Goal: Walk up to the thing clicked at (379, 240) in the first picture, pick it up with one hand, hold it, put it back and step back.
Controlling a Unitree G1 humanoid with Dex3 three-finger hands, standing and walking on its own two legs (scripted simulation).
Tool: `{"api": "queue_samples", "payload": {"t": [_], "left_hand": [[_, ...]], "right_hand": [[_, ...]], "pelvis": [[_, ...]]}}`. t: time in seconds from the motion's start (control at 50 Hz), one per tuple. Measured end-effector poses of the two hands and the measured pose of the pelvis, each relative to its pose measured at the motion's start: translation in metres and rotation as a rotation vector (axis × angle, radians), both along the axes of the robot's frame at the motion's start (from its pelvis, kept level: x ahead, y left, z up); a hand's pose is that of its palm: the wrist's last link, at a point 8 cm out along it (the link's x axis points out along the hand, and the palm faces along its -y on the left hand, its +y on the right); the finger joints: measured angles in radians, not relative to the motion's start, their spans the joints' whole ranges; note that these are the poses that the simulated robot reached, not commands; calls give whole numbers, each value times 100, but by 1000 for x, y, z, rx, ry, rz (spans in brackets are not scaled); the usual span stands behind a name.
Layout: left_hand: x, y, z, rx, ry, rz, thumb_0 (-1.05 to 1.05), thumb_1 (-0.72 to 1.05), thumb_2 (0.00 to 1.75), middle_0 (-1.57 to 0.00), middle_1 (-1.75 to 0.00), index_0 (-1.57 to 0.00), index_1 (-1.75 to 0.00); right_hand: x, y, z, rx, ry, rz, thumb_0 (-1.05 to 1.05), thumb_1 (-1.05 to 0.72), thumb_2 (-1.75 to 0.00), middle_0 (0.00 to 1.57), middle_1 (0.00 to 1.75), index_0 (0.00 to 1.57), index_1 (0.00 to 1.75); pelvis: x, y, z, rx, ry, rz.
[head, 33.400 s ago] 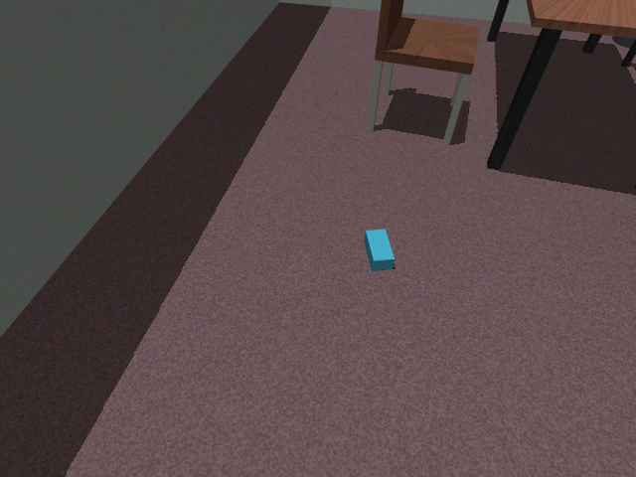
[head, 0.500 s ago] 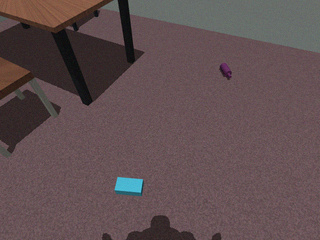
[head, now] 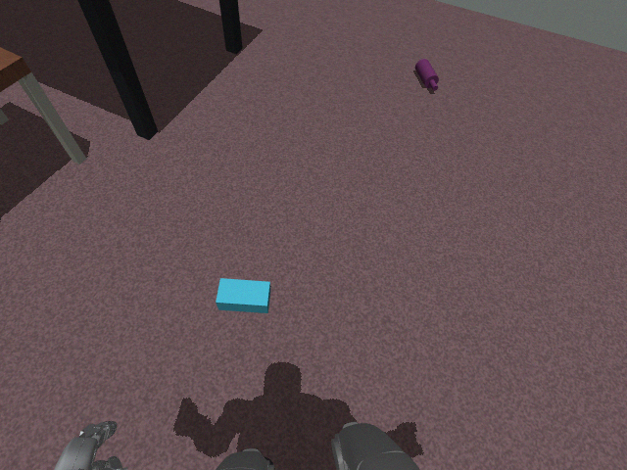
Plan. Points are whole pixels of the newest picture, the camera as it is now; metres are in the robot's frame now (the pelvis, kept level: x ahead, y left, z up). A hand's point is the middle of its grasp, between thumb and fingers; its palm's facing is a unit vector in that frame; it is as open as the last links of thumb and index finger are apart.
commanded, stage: walk up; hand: left
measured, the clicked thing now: (244, 295) +0.63 +0.18 -0.73
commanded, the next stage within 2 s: none
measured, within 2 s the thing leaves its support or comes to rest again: neither
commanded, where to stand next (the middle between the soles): +0.24 -0.06 m, yaw +0 degrees
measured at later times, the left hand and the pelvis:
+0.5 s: hand out of the picture -0.01 +0.25 -0.15, palm faces +0.01 -0.92 -0.40, open 7.4 cm; pelvis -0.14 -0.02 -0.01, yaw +2 degrees
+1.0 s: hand out of the picture -0.19 +0.21 -0.14, palm faces +0.02 -0.92 -0.38, open 7.4 cm; pelvis -0.23 -0.05 +0.00, yaw +0 degrees
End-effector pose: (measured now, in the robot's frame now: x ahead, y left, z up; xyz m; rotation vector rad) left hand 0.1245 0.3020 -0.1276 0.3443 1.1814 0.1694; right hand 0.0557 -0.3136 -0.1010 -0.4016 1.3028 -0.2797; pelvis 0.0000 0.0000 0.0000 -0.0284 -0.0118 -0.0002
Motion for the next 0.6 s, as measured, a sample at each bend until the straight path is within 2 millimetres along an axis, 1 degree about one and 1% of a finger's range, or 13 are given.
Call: {"api": "queue_samples", "payload": {"t": [0.08,0.16,0.22,0.28,0.32,0.38,0.42,0.46,0.5,0.54,0.6], "left_hand": [[-30,-1,-1,19,35,-13,0,90,89,-20,-30,-20,-30],[-56,-8,-2,50,36,-24,1,90,89,-20,-30,-20,-30],[-80,-19,6,52,31,-18,1,90,89,-20,-30,-20,-30],[-102,-24,18,51,14,-11,1,90,89,-20,-30,-20,-30],[-113,-25,25,55,5,-3,1,90,89,-20,-30,-20,-30],[-123,-23,31,66,-25,1,1,90,89,-20,-30,-21,-30],[-128,-20,30,70,-53,-2,1,90,89,-20,-30,-21,-30],[-133,-15,26,67,-88,2,1,90,89,-20,-30,-21,-30],[-140,-10,17,54,-122,12,1,90,89,-20,-30,-20,-30],[-153,-8,10,37,-127,27,0,90,89,-20,-30,-20,-30],[-181,-15,8,11,-82,41,0,90,89,-20,-30,-20,-30]], "right_hand": [[-5,-4,-5,8,-62,2,0,-90,-90,20,30,21,30],[-12,-16,-18,29,-118,8,0,-90,-90,20,30,21,30],[-21,-24,-25,50,-141,0,0,-90,-90,20,30,21,30],[-31,-24,-20,67,-151,-1,0,-90,-90,20,30,21,30],[-40,-24,-15,74,-158,6,0,-90,-90,20,30,21,30],[-55,-25,-12,61,-160,27,0,-90,-90,20,30,21,30],[-68,-24,-12,45,-152,47,0,-90,-90,20,30,21,30],[-81,-22,-13,28,-139,73,0,-90,-90,20,30,21,30],[-96,-19,-15,9,-127,93,0,-90,-90,20,30,21,30],[-113,-13,-12,11,-108,103,0,-90,-90,20,30,21,30],[-135,-10,-2,19,-110,108,0,-90,-90,20,30,21,30]], "pelvis": [[-20,-5,-4,13,-2,-25],[-43,-15,-14,29,-13,-55],[-61,-21,-14,-11,-38,-33],[-74,-26,-7,41,-33,-50],[-83,-26,-2,58,-23,-48],[-100,-24,0,61,-7,-33],[-113,-23,-2,52,-1,-14],[-127,-20,-7,40,-2,13],[-143,-18,-14,46,-16,37],[-158,-19,-14,83,-41,17],[-173,-21,-7,34,-43,33]]}}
